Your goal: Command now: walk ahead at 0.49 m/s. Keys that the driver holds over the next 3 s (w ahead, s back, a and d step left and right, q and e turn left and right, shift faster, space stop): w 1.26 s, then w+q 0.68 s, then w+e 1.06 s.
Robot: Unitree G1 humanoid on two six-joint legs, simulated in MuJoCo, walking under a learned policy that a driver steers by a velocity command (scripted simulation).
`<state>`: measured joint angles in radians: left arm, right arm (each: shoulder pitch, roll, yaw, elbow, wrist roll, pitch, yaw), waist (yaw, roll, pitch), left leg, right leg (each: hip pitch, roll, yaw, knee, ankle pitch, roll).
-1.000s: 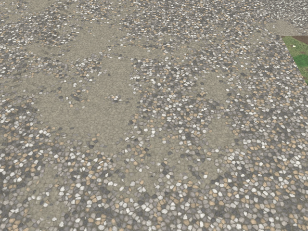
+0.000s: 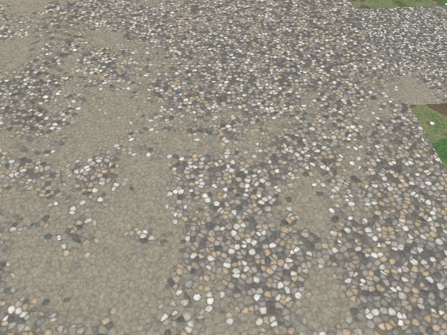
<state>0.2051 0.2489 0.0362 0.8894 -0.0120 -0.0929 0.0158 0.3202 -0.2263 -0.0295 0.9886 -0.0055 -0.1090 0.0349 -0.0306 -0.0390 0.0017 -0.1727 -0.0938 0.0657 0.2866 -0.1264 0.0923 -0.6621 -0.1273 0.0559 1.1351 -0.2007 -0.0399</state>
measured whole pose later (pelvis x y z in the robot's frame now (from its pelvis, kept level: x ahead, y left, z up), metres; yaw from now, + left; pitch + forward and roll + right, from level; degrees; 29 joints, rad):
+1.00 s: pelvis +0.55 -0.01 -0.01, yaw +1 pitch +1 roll +0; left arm 0.29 0.26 0.05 0.96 -0.02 -0.10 0.00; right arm 0.18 -0.24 -0.05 0.91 0.00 -0.10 0.03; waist 0.00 -0.03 0.02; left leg -0.34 -0.03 0.06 0.46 -0.15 0.07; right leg -0.44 -0.06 0.03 1.18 -0.35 -0.05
